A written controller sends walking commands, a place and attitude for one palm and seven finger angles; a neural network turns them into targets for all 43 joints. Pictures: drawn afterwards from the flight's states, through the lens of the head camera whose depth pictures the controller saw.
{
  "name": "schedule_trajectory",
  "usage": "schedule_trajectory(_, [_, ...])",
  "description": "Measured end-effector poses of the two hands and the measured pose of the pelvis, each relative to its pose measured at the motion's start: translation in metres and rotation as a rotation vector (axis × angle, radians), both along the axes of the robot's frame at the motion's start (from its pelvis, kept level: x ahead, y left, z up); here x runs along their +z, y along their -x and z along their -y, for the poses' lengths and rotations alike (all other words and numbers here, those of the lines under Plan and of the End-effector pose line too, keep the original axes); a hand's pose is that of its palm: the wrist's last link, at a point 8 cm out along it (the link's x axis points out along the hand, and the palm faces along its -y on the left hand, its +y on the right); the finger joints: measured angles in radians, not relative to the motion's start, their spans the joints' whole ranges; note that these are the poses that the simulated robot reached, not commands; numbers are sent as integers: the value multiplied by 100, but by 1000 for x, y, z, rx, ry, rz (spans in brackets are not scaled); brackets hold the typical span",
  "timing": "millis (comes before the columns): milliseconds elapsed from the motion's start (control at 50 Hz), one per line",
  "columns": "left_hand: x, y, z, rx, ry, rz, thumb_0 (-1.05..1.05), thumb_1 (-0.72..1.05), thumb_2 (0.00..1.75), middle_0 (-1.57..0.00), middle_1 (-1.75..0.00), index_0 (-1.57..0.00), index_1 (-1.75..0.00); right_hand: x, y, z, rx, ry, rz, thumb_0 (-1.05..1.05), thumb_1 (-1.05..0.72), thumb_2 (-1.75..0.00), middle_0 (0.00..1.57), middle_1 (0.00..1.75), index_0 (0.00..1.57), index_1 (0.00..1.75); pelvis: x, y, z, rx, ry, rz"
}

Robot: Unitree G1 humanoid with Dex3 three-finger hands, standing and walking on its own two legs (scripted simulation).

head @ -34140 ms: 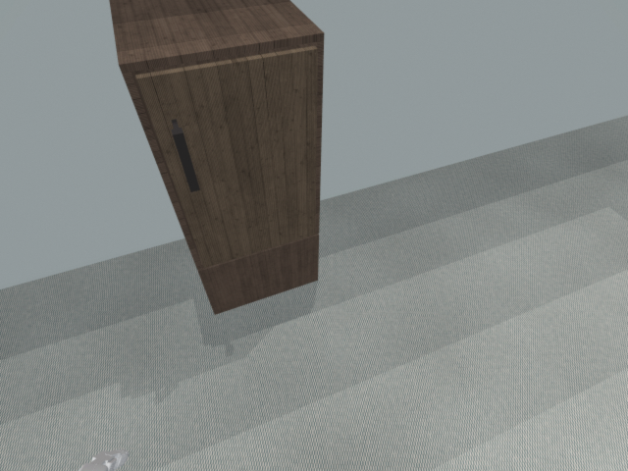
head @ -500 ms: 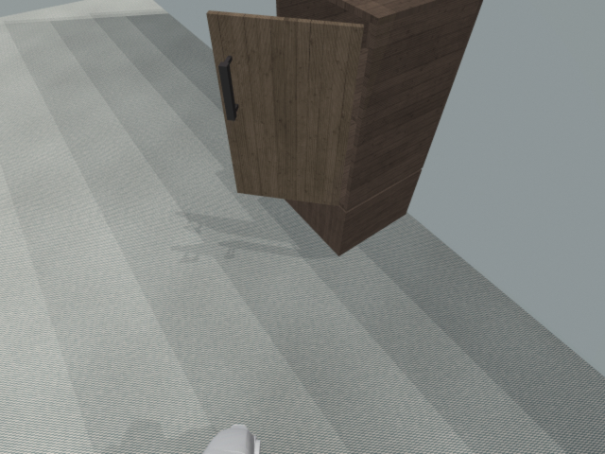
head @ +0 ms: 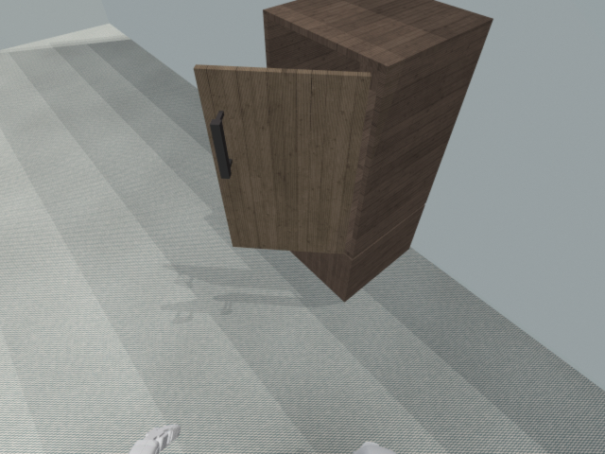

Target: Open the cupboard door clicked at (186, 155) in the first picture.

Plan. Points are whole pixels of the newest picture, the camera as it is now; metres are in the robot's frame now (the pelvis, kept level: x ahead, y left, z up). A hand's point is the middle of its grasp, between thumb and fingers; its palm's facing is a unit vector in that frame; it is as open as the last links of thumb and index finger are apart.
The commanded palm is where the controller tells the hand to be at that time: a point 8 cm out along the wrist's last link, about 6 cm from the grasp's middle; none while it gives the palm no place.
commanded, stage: take the last steps up to it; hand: left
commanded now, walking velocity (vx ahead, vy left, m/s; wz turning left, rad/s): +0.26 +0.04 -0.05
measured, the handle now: (223, 145) +0.76 +0.21 -0.04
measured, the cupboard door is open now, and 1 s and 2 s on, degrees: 44 44 44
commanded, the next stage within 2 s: come to a stop and stand still in 0.28 s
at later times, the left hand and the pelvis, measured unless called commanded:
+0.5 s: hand out of the picture +0.14 +0.22 -0.19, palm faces +0.06 -0.98 -0.18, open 7.3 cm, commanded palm none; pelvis +0.17 +0.03 -0.01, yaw -1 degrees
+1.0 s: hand (204, 401) +0.24 +0.17 -0.18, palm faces -0.05 -0.96 -0.26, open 7.4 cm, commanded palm none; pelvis +0.16 -0.02 -0.02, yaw -2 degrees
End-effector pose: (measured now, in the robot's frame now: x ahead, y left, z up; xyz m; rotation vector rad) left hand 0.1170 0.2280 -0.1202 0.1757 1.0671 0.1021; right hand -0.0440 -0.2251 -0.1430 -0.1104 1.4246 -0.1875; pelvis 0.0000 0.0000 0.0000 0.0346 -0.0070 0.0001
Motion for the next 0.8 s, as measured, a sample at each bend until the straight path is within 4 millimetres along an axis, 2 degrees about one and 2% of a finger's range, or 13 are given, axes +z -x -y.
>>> schedule_trajectory(100, [-6,-62,19,-53,-7,43,1,91,89,-19,-30,-20,-30,-12,2,-3,-57,-39,-108,1,-91,-90,20,30,20,30,-12,-44,13,-10,2,2])
schedule_trajectory(160, [-11,-71,26,-35,5,39,1,91,89,-19,-30,-20,-30,-13,-17,0,-60,-47,-141,1,-91,-90,20,30,20,30,-13,-62,17,1,28,13])
schedule_trajectory(240, [-15,-51,23,34,16,-62,0,91,89,-20,-30,-21,-30,-5,-73,7,-34,-23,-87,1,-91,-90,20,30,20,30,-4,-85,14,8,45,8])
schedule_trajectory(320, [-18,-32,0,88,-5,-163,-1,95,89,-20,-30,-21,-30,5,-143,7,8,1,23,1,-91,-90,20,30,20,30,2,-109,8,7,49,-7])
schedule_trajectory(400, [-28,-17,-20,121,13,-273,-1,94,89,-20,-30,-21,-30,10,-209,-1,55,39,125,1,-92,-90,20,30,20,30,-1,-137,-10,1,57,-9])
schedule_trajectory(460, [-42,-14,-33,139,27,-346,0,93,89,-20,-30,-20,-30,7,-249,-11,82,72,192,1,-92,-90,20,30,20,30,-11,-159,-27,-6,65,-11])
schedule_trajectory(520, [-44,-23,-39,132,27,-388,1,92,89,-19,-30,-20,-30,11,-275,-26,97,82,215,1,-92,-90,20,30,20,30,-9,-173,-34,-19,45,-9])
schedule_trajectory(580, [-41,-40,-40,118,32,-390,1,91,89,-19,-30,-20,-30,15,-291,-38,103,79,222,1,-91,-90,20,30,20,30,-5,-178,-37,-17,49,-7])
schedule_trajectory(640, [-37,-62,-40,99,30,-360,1,91,89,-19,-30,-20,-30,17,-298,-37,91,84,221,0,-92,-90,20,30,20,30,-2,-177,-37,-21,59,-8])
schedule_trajectory(700, [-33,-84,-41,82,14,-311,1,91,89,-19,-30,-20,-30,17,-295,-28,75,90,207,0,-92,-90,21,30,20,30,0,-174,-32,-29,64,-11])
schedule_trajectory(800, [-23,-114,-34,56,-25,-221,1,91,89,-19,-30,-20,-30,12,-276,-2,44,95,173,0,-91,-90,21,30,20,30,-1,-168,-17,-37,64,-12])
